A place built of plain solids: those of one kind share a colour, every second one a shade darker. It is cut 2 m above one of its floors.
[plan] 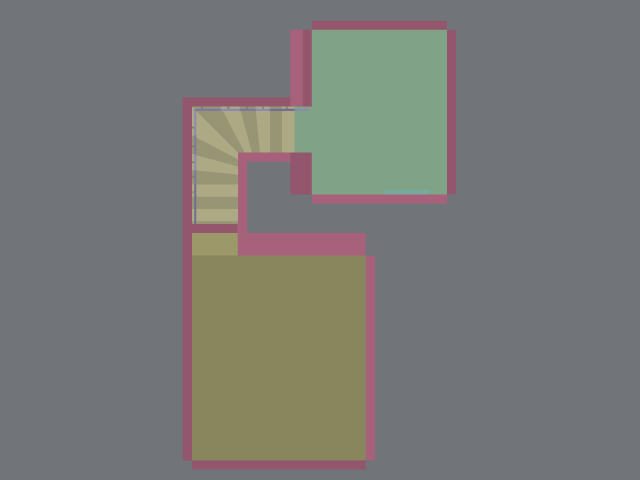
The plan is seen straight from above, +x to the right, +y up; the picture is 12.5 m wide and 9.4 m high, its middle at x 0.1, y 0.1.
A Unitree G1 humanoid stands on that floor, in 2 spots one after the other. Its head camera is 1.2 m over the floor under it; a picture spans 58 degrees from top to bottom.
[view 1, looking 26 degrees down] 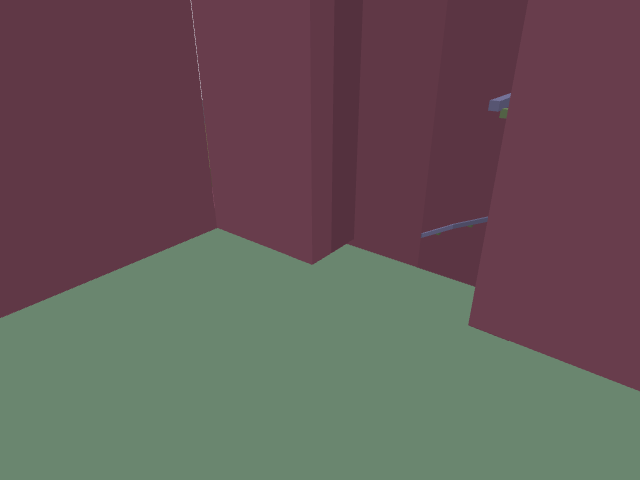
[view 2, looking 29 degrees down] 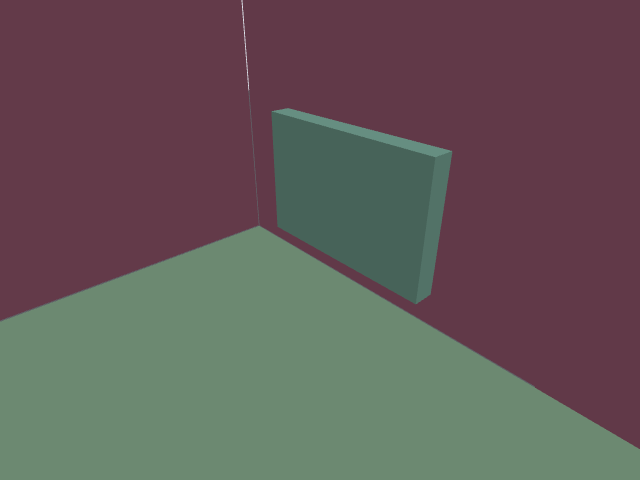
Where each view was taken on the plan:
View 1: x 1.60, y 3.16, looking -142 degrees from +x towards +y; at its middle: wall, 2.44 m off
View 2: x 0.60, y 2.29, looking -42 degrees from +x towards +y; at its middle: radiator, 2.04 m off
